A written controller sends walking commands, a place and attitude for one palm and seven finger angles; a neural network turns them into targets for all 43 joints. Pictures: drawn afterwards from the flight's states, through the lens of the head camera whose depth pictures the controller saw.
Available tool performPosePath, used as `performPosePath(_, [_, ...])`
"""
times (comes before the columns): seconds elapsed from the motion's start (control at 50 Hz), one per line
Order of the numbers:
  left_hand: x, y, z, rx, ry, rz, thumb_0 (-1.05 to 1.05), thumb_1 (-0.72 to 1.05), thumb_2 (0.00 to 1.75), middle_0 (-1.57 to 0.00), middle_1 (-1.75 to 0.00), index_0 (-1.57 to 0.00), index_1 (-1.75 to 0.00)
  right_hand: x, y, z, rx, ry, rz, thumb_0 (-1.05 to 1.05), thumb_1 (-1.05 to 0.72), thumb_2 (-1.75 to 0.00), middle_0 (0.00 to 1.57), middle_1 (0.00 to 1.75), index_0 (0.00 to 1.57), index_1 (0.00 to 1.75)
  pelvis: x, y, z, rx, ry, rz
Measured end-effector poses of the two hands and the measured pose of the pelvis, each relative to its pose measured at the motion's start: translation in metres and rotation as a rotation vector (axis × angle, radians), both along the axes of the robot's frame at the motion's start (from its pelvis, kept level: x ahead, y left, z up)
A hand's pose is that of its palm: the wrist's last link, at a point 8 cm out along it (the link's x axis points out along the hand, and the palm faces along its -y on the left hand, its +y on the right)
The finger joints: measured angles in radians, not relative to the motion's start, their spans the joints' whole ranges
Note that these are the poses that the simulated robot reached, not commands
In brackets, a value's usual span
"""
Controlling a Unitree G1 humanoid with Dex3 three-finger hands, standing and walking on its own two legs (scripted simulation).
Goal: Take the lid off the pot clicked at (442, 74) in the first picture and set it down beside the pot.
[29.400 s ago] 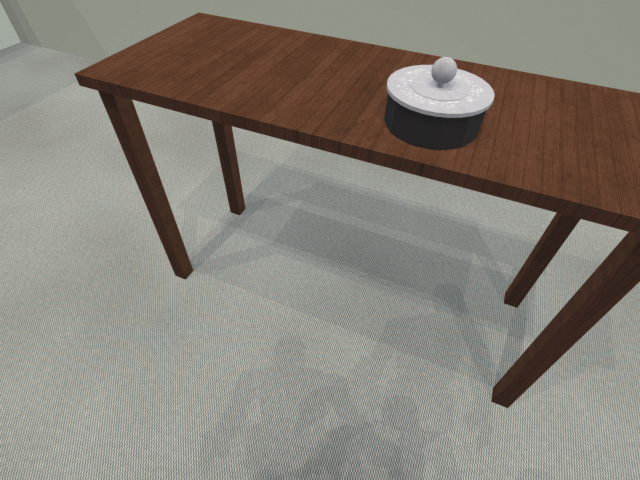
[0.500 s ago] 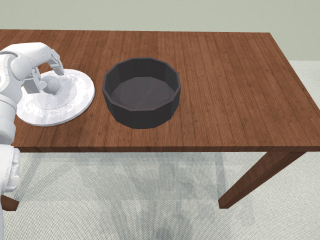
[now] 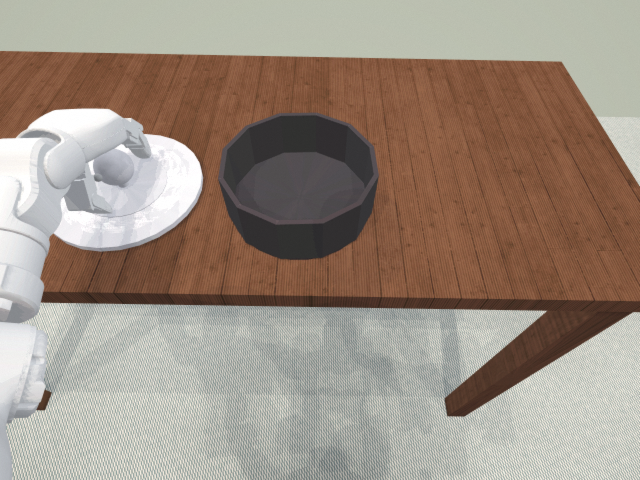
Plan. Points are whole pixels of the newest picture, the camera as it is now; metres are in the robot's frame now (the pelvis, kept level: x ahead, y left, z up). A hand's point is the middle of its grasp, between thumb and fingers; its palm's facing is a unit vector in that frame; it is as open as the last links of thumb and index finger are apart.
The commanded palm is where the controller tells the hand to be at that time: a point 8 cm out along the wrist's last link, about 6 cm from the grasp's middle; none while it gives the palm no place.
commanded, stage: raise the empty hand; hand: left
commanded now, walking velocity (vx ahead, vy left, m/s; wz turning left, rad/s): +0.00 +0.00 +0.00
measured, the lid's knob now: (114, 167) +0.48 +0.27 +0.11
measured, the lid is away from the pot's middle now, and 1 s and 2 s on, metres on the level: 0.24 0.24 0.24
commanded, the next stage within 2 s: draw the hand back to the body in 1.36 s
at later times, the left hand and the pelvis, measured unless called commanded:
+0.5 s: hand (93, 143) +0.46 +0.26 +0.16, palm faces -0.32 -0.02 -0.95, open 11.0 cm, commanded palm +0.46 +0.27 +0.23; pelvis +0.00 +0.00 +0.00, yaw +0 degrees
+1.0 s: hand (65, 95) +0.47 +0.26 +0.22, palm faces -0.24 -0.04 -0.97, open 11.0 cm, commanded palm +0.45 +0.26 +0.29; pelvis +0.00 -0.01 +0.01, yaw +1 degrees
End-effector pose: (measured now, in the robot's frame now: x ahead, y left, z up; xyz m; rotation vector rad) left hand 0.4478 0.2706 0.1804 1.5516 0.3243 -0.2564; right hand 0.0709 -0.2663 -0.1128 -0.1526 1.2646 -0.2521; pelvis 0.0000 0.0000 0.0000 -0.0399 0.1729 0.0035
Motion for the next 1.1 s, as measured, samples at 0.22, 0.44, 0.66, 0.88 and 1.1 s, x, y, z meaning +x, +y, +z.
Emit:
performPosePath(0.22, [0.007, -0.002, 0.007, -0.004, -0.013, -0.002, 0.00, -0.16, 0.98, -0.55, -0.49, -0.55, -0.48, -0.004, 0.005, 0.002, -0.004, -0.003, -0.006, 0.00, -0.90, -0.90, 0.20, 0.30, 0.21, 0.30, 0.001, 0.003, 0.001, 0.001, -0.001, -0.001])
performPosePath(0.44, [0.014, 0.000, 0.032, -0.011, -0.033, 0.047, 0.00, -0.16, 0.97, -0.55, -0.49, -0.55, -0.49, -0.013, 0.004, 0.001, 0.009, 0.006, -0.024, 0.00, -0.90, -0.90, 0.20, 0.30, 0.20, 0.30, 0.002, 0.004, 0.003, 0.004, -0.010, -0.007])
performPosePath(0.66, [0.016, -0.005, 0.062, -0.025, -0.082, 0.067, 0.00, -0.16, 0.97, -0.55, -0.49, -0.55, -0.49, -0.005, 0.001, 0.005, 0.011, -0.033, -0.015, 0.00, -0.90, -0.90, 0.20, 0.30, 0.20, 0.30, 0.002, 0.000, 0.005, 0.010, -0.024, -0.005])
performPosePath(0.88, [0.012, -0.001, 0.083, -0.021, -0.081, 0.124, 0.00, -0.16, 0.97, -0.55, -0.49, -0.55, -0.49, 0.007, -0.007, 0.009, -0.003, -0.065, 0.005, 0.00, -0.90, -0.90, 0.20, 0.30, 0.21, 0.30, 0.001, -0.007, 0.007, 0.012, -0.040, 0.002])
performPosePath(1.1, [0.010, -0.006, 0.108, -0.012, -0.117, 0.133, 0.00, -0.16, 0.97, -0.55, -0.49, -0.55, -0.49, 0.010, -0.012, 0.009, 0.001, -0.075, 0.010, 0.00, -0.90, -0.90, 0.20, 0.30, 0.20, 0.30, 0.001, -0.009, 0.007, 0.013, -0.044, 0.003])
